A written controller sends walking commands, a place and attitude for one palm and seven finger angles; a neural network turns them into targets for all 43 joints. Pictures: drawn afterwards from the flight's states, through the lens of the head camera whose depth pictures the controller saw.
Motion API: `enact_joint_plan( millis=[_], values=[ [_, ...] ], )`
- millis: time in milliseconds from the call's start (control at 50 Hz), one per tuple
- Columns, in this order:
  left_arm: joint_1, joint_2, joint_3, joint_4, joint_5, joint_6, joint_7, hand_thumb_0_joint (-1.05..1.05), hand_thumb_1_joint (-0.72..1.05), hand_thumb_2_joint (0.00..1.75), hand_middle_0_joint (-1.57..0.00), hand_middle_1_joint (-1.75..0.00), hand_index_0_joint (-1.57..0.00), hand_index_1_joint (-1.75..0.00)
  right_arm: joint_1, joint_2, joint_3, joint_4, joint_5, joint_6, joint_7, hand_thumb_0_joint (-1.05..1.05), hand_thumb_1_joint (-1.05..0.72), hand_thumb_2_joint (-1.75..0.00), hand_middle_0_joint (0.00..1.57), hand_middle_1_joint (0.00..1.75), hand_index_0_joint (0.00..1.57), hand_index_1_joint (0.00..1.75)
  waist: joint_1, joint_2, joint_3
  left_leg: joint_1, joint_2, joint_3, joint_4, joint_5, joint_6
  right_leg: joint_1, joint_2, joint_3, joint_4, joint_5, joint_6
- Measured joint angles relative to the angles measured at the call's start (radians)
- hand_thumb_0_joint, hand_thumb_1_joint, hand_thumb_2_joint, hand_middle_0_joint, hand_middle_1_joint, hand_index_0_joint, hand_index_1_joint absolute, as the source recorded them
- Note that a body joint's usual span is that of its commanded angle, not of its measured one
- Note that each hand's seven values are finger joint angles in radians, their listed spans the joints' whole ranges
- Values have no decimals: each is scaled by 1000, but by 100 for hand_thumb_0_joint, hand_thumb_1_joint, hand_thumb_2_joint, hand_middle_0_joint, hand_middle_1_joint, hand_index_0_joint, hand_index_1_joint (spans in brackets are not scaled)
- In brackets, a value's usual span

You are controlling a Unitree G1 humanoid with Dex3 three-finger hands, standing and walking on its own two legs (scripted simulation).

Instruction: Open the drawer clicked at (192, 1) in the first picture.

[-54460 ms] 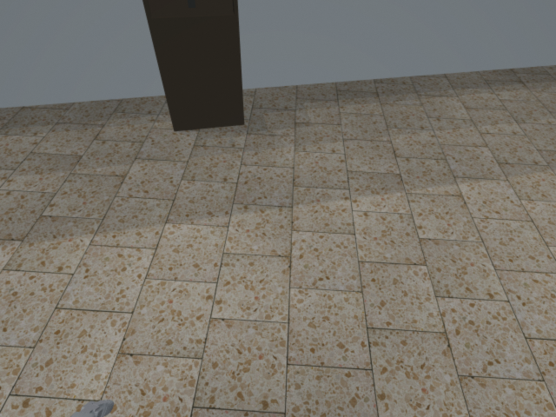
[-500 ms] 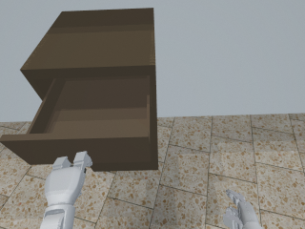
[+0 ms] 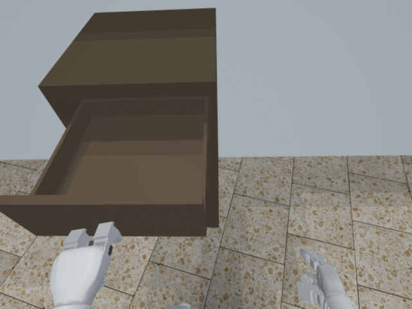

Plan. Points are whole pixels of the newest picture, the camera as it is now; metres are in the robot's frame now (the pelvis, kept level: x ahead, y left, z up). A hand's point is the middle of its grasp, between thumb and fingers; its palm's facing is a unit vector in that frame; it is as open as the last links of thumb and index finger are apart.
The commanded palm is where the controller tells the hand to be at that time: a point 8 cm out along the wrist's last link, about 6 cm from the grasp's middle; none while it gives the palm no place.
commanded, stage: pull the drawer open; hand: left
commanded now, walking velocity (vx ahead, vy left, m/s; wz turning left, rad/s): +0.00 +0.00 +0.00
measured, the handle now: (102, 242) +0.23 +0.23 +0.01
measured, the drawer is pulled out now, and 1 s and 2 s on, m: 0.30 0.30 0.29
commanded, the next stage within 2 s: open the thumb to release the handle in 0.10 s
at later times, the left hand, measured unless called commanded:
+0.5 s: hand (96, 272) +0.18 +0.23 -0.01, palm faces +0.00 -0.08 -1.00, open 8.1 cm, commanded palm +0.16 +0.24 +0.05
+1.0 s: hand (97, 273) +0.18 +0.23 -0.01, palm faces +0.02 -0.08 -1.00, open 13.6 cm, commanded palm +0.17 +0.24 +0.04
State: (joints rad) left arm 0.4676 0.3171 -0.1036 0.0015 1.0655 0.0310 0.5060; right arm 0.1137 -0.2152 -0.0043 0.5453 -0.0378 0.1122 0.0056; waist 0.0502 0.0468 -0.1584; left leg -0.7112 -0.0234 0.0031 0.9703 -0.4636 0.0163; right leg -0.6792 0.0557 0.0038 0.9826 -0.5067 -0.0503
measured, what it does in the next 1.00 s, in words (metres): stands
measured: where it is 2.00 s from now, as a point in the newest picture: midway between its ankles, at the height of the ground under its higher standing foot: outside the picture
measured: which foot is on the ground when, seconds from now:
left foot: down 0.00-1.00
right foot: down 0.00-1.00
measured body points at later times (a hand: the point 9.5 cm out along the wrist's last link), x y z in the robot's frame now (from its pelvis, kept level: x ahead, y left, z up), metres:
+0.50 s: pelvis +0.00 -0.01 +0.00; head +0.05 -0.03 +0.44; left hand +0.18 +0.23 +0.05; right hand +0.21 -0.23 -0.11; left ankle +0.01 +0.11 -0.68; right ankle -0.01 -0.09 -0.68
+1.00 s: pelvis +0.00 -0.01 +0.00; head +0.03 -0.04 +0.44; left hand +0.18 +0.23 +0.04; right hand +0.21 -0.23 -0.10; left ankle +0.01 +0.11 -0.68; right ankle -0.01 -0.09 -0.68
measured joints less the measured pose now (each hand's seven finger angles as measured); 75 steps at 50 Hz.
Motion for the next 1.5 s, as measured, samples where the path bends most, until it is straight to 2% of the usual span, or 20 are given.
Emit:
enact_joint_plan(
  millis=[220,320,400,500,700,840,940,1120,1320,1500],
  values=[
    [57,1,30,-39,-27,-1,-18,7,64,72,-42,-135,-28,-133,21,-9,4,-19,0,-3,12,1,-91,-90,20,30,20,30,-19,-4,-10,0,9,11,0,-8,-4,-8,9,11,4,-4,-5],
    [43,25,40,-30,4,-46,12,4,61,74,-41,-134,-30,-133,19,-24,-10,-2,-8,-3,-2,1,-91,-90,20,30,20,30,-8,-6,-7,-26,6,3,20,-15,-5,-30,6,3,23,-14,-5],
    [39,27,38,-35,-1,-49,21,2,54,73,-40,-132,-34,-131,10,-25,-19,5,-4,0,-5,1,-91,-90,20,30,20,30,-2,1,-4,-38,5,1,28,-17,-5,-40,6,0,30,-16,-6],
    [34,24,35,-26,-12,-41,26,1,34,66,-38,-129,-37,-128,4,-16,-17,10,3,2,-15,1,-91,-90,20,30,20,30,-1,3,-8,-34,3,1,18,-13,-6,-39,4,1,25,-14,-6],
    [8,30,37,0,-14,-44,10,0,-23,42,-34,-123,-38,-125,-4,-5,-4,11,12,2,-29,1,-91,-90,20,30,20,30,3,-4,-7,-17,4,-4,-5,2,-12,-21,5,-4,4,-1,-11],
    [2,26,39,10,-17,-45,6,0,-42,33,-32,-121,-37,-124,-4,-9,-9,8,12,-4,-29,1,-91,-90,20,30,20,30,-2,-4,-7,-14,6,-9,-9,8,-14,-16,7,-8,-3,5,-12],
    [-15,12,34,20,-8,-40,15,0,-47,31,-32,-120,-35,-123,2,-18,-16,8,8,-6,-26,1,-91,-90,20,30,20,30,0,0,-8,-26,3,-14,3,7,-13,-26,4,-13,7,3,-12],
    [-106,22,10,75,-2,-23,14,0,-49,30,-32,-120,-36,-123,4,-11,-14,34,14,-4,-47,1,-91,-90,20,30,20,30,7,4,2,-41,-2,-24,13,14,-13,-36,-1,-24,14,6,-11],
    [-107,40,24,25,-54,17,-44,0,-49,30,-32,-120,-37,-121,21,1,4,37,30,-5,-62,2,-91,-90,20,30,20,30,-9,13,7,45,3,-12,-62,38,-9,46,3,-8,-61,36,-6],
    [-77,55,45,-51,-100,69,-127,0,-49,30,-32,-120,-34,-121,27,-25,0,24,40,-10,-56,2,-91,-90,20,30,20,30,5,18,24,140,-5,-11,-144,64,2,144,-5,-2,-148,63,5]
  ],
)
